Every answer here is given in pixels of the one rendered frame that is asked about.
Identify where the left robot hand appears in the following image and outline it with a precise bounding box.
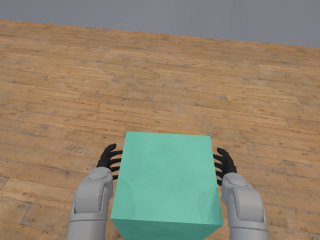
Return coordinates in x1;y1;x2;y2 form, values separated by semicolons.
96;143;123;180

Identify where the carton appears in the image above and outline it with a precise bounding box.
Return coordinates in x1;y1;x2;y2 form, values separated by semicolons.
110;131;224;240

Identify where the right robot forearm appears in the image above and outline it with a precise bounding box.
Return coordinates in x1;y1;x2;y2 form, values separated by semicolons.
221;172;270;240

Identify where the left robot forearm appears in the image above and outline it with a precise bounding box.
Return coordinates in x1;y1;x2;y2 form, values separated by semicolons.
66;167;113;240

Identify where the right robot hand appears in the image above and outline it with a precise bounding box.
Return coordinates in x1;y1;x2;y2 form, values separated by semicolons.
213;147;237;186

